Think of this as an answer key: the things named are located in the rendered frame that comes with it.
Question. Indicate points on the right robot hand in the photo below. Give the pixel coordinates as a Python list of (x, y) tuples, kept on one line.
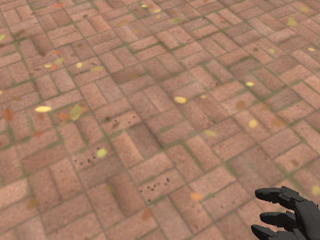
[(303, 224)]

